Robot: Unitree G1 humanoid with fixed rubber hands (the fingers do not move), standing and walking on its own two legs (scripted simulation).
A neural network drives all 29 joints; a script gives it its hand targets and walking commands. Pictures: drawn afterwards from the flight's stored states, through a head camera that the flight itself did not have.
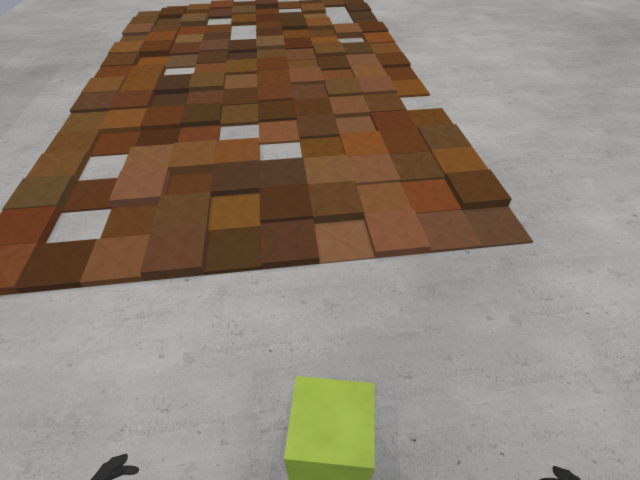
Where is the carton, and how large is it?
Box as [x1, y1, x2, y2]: [284, 376, 373, 479]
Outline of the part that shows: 296,376 284,454 284,461 289,479 369,479 373,470 373,383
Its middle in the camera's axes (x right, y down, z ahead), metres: +0.02 +0.54 +1.05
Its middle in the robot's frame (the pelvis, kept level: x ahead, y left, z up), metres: +0.40 +0.00 -0.65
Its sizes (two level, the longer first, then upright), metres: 0.210 0.200 0.250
